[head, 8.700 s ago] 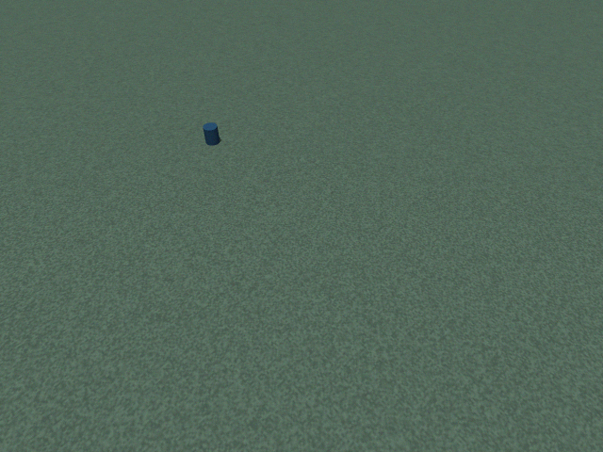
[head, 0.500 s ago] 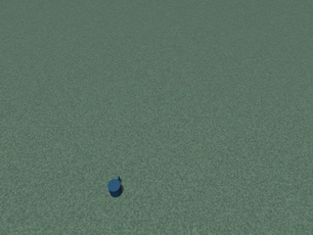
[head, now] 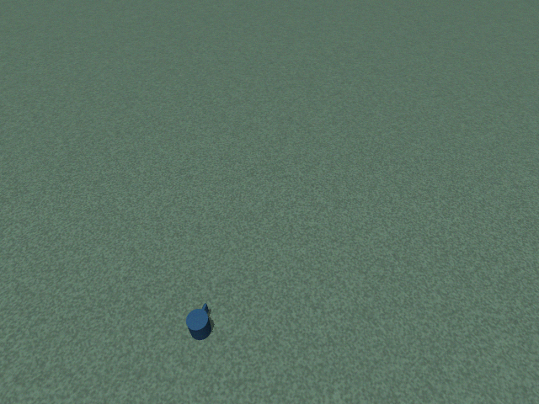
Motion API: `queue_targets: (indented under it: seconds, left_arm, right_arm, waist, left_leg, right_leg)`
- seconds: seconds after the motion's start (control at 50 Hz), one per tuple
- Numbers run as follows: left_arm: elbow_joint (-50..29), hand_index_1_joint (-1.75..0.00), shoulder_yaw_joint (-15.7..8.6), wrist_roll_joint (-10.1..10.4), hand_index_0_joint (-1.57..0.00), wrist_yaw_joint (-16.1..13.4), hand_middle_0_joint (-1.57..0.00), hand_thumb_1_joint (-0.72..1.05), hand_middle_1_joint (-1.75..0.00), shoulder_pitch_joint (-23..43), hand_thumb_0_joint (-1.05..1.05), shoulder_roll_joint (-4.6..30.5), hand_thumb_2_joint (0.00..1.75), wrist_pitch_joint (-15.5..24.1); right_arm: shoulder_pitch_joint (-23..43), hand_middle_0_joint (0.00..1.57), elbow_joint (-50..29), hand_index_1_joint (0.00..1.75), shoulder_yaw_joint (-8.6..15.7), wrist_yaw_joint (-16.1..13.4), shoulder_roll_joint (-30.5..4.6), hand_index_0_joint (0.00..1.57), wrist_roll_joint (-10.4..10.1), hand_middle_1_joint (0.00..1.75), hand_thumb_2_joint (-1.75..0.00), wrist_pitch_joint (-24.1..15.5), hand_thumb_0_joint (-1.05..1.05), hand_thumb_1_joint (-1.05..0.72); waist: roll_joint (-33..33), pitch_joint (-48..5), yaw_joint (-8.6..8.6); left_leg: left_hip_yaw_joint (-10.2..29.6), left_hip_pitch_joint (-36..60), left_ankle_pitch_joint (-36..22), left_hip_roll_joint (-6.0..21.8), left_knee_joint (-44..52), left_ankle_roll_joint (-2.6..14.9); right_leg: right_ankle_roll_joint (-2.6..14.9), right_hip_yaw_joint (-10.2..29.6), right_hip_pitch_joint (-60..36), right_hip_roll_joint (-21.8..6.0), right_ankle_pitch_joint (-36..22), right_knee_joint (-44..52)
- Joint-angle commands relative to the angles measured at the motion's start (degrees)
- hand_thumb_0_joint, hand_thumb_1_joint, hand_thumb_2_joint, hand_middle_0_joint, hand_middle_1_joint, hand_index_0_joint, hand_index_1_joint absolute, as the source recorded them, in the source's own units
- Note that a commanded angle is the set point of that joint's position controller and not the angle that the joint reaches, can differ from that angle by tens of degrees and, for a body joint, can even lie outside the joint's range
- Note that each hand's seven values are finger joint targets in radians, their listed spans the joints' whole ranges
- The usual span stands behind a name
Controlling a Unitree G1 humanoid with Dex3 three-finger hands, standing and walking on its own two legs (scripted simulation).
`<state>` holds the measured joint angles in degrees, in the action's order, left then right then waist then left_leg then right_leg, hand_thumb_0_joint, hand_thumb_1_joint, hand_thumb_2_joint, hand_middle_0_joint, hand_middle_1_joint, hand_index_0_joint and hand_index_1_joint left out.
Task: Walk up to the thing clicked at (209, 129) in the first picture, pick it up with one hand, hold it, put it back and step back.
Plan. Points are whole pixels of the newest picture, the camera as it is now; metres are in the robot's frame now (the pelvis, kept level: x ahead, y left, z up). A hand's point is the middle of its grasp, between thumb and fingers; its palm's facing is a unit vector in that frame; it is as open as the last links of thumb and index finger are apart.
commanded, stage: stand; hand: left
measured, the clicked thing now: (200, 320) +0.54 +0.25 -0.73
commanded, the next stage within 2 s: walk up in 0.10 s
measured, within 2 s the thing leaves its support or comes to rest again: neither
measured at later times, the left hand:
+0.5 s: hand out of the picture +0.10 +0.32 -0.17, palm faces +0.01 -0.93 -0.36, open 7.4 cm
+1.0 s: hand (123, 347) +0.26 +0.27 -0.16, palm faces -0.04 -0.93 -0.36, open 7.4 cm
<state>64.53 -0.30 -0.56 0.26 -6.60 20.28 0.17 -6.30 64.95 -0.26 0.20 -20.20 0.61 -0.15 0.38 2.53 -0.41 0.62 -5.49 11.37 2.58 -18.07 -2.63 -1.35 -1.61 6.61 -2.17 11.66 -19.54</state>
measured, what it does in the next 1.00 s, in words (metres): walks ahead: right foot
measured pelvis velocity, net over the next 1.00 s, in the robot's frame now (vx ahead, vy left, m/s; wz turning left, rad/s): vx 0.11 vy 0.02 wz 0.01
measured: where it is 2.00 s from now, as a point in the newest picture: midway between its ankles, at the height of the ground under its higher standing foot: outside the picture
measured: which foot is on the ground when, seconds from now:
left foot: down 0.00-0.76, up 0.78-1.00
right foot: down 0.00-0.36, up 0.38-0.70, down 0.72-1.00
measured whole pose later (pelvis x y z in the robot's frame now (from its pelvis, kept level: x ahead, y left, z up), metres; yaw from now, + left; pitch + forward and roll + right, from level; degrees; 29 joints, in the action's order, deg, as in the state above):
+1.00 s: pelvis +0.11 +0.02 -0.02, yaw +1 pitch -2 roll +1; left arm 47.5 -1.9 -2.1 0.1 -2.4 19.4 -2.5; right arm -8.9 51.1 1.8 -2.1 -21.5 -0.5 1.3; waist -0.1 10.1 -0.2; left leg 2.9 -19.4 31.4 -1.0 -53.3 -0.6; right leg 2.6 -1.3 20.1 -0.2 12.5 -34.3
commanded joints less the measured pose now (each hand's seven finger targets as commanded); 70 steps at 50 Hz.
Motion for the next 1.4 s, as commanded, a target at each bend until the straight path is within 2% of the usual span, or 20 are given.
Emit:
queue_targets:
  seconds: [0.0, 0.06, 0.14, 0.22, 0.3, 0.34, 0.4, 0.48, 0.62, 0.7, 0.74, 0.76, 0.84, 0.96, 1.04, 1.08, 1.12, 1.18, 1.3, 1.38]
  left_arm:
    - [-3.0, -0.3, -2.16, 0.22, -0.2, -0.8, -0.2, 0.9, -0.3, 1.35, 0.0, 12.33, 0.9, 1.58]
    - [-3.01, -0.3, -2.32, 0.19, -0.2, -0.77, -0.2, 0.9, -0.3, 1.65, 0.0, 12.41, 0.9, 1.42]
    - [-5.59, -0.3, -6.31, -1.45, -0.2, 0.6, -0.2, 0.9, -0.3, -4.53, 0.0, 16.84, 0.9, 1.96]
    - [-8.61, -0.3, -7.61, -1.82, -0.2, 0.51, -0.2, 0.9, -0.3, -6.66, 0.0, 18.52, 0.9, 2.85]
    - [-12.83, -0.3, -6.12, -0.7, -0.2, 0.87, -0.2, 0.9, -0.3, 0.74, 0.0, 15.41, 0.9, 2.2]
    - [-15.25, -0.3, -3.64, 0.06, -0.2, 0.59, -0.2, 0.9, -0.3, 0.13, 0.0, 7.59, 0.9, 1.43]
    - [-12.53, -0.3, -4.61, 0.52, -0.2, -0.56, -0.2, 0.9, -0.3, -6.04, 0.0, 13.38, 0.9, 0.42]
    - [-12.09, -0.3, -4.16, 0.64, -0.2, -0.12, -0.2, 0.9, -0.3, -7.61, 0.0, 11.38, 0.9, 0.18]
    - [-13.22, -0.3, -3.85, 0.29, -0.2, -0.44, -0.2, 0.9, -0.3, -4.36, 0.0, 10.29, 0.9, -0.61]
    - [-12.79, -0.3, -5.56, -0.2, -0.2, -0.53, -0.2, 0.9, -0.3, -6.43, 0.0, 14.92, 0.9, -0.25]
    - [-14.84, -0.3, -5.63, 0.33, -0.2, -0.92, -0.2, 0.9, -0.3, -5.01, 0.0, 16.81, 0.9, 0.07]
    - [-15.65, -0.3, -5.74, -0.24, -0.2, -1.09, -0.2, 0.9, -0.3, -3.14, 0.0, 17.31, 0.9, -0.14]
    - [-17.79, -0.3, -5.5, -0.68, -0.2, -1.36, -0.2, 0.9, -0.3, 1.37, 0.0, 13.46, 0.9, -1.04]
    - [-20.43, -0.3, -6.05, -1.92, -0.2, -1.07, -0.2, 0.9, -0.3, 0.55, 0.0, 13.47, 0.9, -1.95]
    - [-21.37, -0.3, -5.5, 0.11, -0.2, -0.4, -0.2, 0.9, -0.3, 2.91, 0.0, 13.35, 0.9, -3.5]
    - [-21.81, -0.3, -4.5, 0.84, -0.2, -0.01, -0.2, 0.9, -0.3, 1.0, 0.0, 8.91, 0.9, -3.96]
    - [-20.64, -0.3, -6.34, -0.29, -0.2, -1.09, -0.2, 0.9, -0.3, 3.12, 0.0, 13.81, 0.9, -4.54]
    - [-18.53, -0.3, -6.49, 0.62, -0.2, -0.23, -0.2, 0.9, -0.3, -1.14, 0.0, 12.73, 0.9, -3.92]
    - [-17.75, -0.3, -4.96, 0.33, -0.2, 0.26, -0.2, 0.9, -0.3, 0.17, 0.0, 11.66, 0.9, -0.88]
    - [-11.98, -0.3, -5.3, -0.39, -0.2, -1.1, -0.2, 0.9, -0.3, -8.29, 0.0, 11.56, 0.9, 1.22]
  right_arm:
    - [1.42, 0.2, -3.44, 0.3, 2.33, -0.63, -12.13, 0.2, -0.12, 0.3, -0.9, -1.33, 0.0, -0.9]
    - [1.85, 0.2, -3.62, 0.3, 2.28, -0.68, -12.12, 0.2, -0.13, 0.3, -0.9, -1.3, 0.0, -0.9]
    - [1.05, 0.2, -8.25, 0.3, 4.8, 1.25, -12.91, 0.2, 1.21, 0.3, -0.9, -0.84, 0.0, -0.9]
    - [1.66, 0.2, -11.77, 0.3, 5.4, 2.01, -12.21, 0.2, 1.49, 0.3, -0.9, -1.63, 0.0, -0.9]
    - [-10.64, 0.2, -9.72, 0.3, 6.4, 1.7, -10.65, 0.2, 1.17, 0.3, -0.9, -3.38, 0.0, -0.9]
    - [-17.26, 0.2, -8.18, 0.3, 9.32, 0.51, -19.82, 0.2, 1.93, 0.3, -0.9, -3.43, 0.0, -0.9]
    - [-9.7, 0.2, -12.32, 0.3, 8.85, -0.09, -18.65, 0.2, 0.86, 0.3, -0.9, -3.15, 0.0, -0.9]
    - [-10.57, 0.2, -14.17, 0.3, 7.19, -1.07, -14.15, 0.2, 0.33, 0.3, -0.9, -3.9, 0.0, -0.9]
    - [-7.13, 0.2, -16.68, 0.3, 6.57, -2.04, -14.34, 0.2, -0.45, 0.3, -0.9, -1.81, 0.0, -0.9]
    - [-5.69, 0.2, -18.26, 0.3, 5.76, -2.16, -12.91, 0.2, -2.18, 0.3, -0.9, -0.33, 0.0, -0.9]
    - [-7.63, 0.2, -17.72, 0.3, 4.94, -2.77, -10.4, 0.2, -2.23, 0.3, -0.9, 1.21, 0.0, -0.9]
    - [-8.52, 0.2, -16.95, 0.3, 5.4, -3.26, -11.56, 0.2, -1.87, 0.3, -0.9, 1.64, 0.0, -0.9]
    - [-9.88, 0.2, -15.03, 0.3, 5.36, -2.64, -11.68, 0.2, -1.69, 0.3, -0.9, 1.56, 0.0, -0.9]
    - [-10.57, 0.2, -15.48, 0.3, 5.05, -3.19, -11.03, 0.2, -0.51, 0.3, -0.9, 0.24, 0.0, -0.9]
    - [-12.49, 0.2, -14.78, 0.3, 5.96, -3.18, -11.14, 0.2, 1.16, 0.3, -0.9, -1.05, 0.0, -0.9]
    - [-6.81, 0.2, -17.23, 0.3, 7.73, -2.95, -19.76, 0.2, 2.45, 0.3, -0.9, -1.65, 0.0, -0.9]
    - [-5.2, 0.2, -18.14, 0.3, 8.6, -2.87, -22.3, 0.2, 1.52, 0.3, -0.9, -1.85, 0.0, -0.9]
    - [-2.05, 0.2, -19.36, 0.3, 6.71, -3.29, -15.66, 0.2, 1.29, 0.3, -0.9, -2.3, 0.0, -0.9]
    - [-7.05, 0.2, -18.87, 0.3, 6.64, -1.78, -15.44, 0.2, 1.84, 0.3, -0.9, -1.83, 0.0, -0.9]
    - [-3.69, 0.2, -19.26, 0.3, 5.66, -0.81, -14.86, 0.2, 0.88, 0.3, -0.9, 0.14, 0.0, -0.9]
  waist:
    - [-0.56, -4.29, 0.28]
    - [0.44, -3.86, 0.27]
    - [-4.28, 2.65, -2.51]
    - [-8.19, 8.33, -3.6]
    - [-7.22, 0.17, 4.4]
    - [16.29, -0.77, 6.36]
    - [6.9, 1.51, 1.29]
    - [7.18, -0.61, 1.16]
    - [9.46, -0.16, 1.44]
    - [-1.99, -5.21, -1.47]
    - [-10.69, -6.91, -1.8]
    - [-11.67, -4.41, -1.05]
    - [-9.61, -3.83, 0.47]
    - [-11.29, -8.72, -1.2]
    - [-8.16, -6.98, 1.54]
    - [11.75, -2.46, -0.66]
    - [10.18, 0.08, 1.85]
    - [5.75, 0.56, -1.75]
    - [12.13, -6.15, 3.31]
    - [8.76, -6.27, -0.76]
  left_leg:
    - [3.03, 1.09, -13.02, 5.15, 1.71, 2.98]
    - [2.81, 0.33, -11.15, 4.91, 2.09, 2.9]
    - [-0.54, -16.88, 22.04, -0.77, -8.57, 5.57]
    - [1.11, -25.99, 17.37, 2.39, -21.29, 4.54]
    - [-2.41, -3.15, 3.15, -0.46, -2.45, 3.95]
    - [22.9, 10.94, -8.87, 14.18, 8.2, 5.87]
    - [18.44, 4.04, -15.33, 16.3, 2.03, 14.73]
    - [6.55, 9.16, -41.26, 11.76, -2.93, 11.2]
    - [0.8, 0.99, -40.38, 9.53, -9.09, 10.84]
    - [-1.58, -5.84, -23.81, 3.55, -23.96, 5.97]
    - [0.59, -11.64, 25.69, -4.84, -41.44, 4.02]
    - [2.98, -10.06, 30.5, -3.38, -42.93, 3.84]
    - [4.36, -14.04, 22.32, -5.63, -45.48, 3.48]
    - [0.24, -16.41, 18.52, -2.93, -28.31, 2.0]
    - [-1.29, -5.98, -1.87, -3.56, -6.59, 3.33]
    - [26.37, -3.33, -10.81, 15.68, 0.73, 10.32]
    - [30.4, -15.72, -13.78, 23.23, 0.21, 20.64]
    - [11.44, -8.12, -21.74, 11.18, -5.75, 13.96]
    - [8.02, 4.65, -12.69, 9.31, -9.5, 14.07]
    - [3.22, -4.55, -16.52, 6.42, -19.54, 10.0]
  right_leg:
    - [2.22, 4.23, -1.32, -5.9, -13.42, 2.83]
    - [2.23, 4.15, -1.35, -5.81, -11.68, 2.83]
    - [8.2, 12.34, -2.66, -7.5, 29.76, 5.04]
    - [15.59, 20.51, -4.82, -17.62, 13.62, 9.81]
    - [9.39, 4.81, 1.76, -9.88, -12.35, -6.53]
    - [1.92, -0.73, 22.74, 6.31, 18.57, -31.8]
    - [4.11, 8.28, 20.49, 1.77, 18.97, -39.81]
    - [3.13, 7.86, 19.93, 1.68, 11.78, -34.15]
    - [2.87, -0.05, 9.27, 2.45, 3.83, -17.79]
    - [7.27, 5.47, -3.84, -1.88, -27.96, -7.05]
    - [19.03, 25.5, -1.55, -18.79, -37.24, -2.95]
    - [20.65, 27.9, 3.64, -19.64, -32.7, -3.01]
    - [14.92, 13.31, 4.36, -10.56, -26.47, -4.59]
    - [16.55, 12.01, -3.18, -11.95, -30.64, -10.55]
    - [11.01, 10.66, 6.44, -9.54, -19.05, -17.56]
    - [3.69, 4.93, 22.63, 4.52, 13.14, -30.31]
    - [2.77, 11.93, 16.66, 4.66, 24.91, -46.79]
    - [2.81, 13.98, 21.39, 6.71, 17.19, -48.91]
    - [-0.03, 4.11, 15.26, 3.34, 19.78, -22.4]
    - [2.53, 1.3, -0.8, 3.43, 2.09, 1.57]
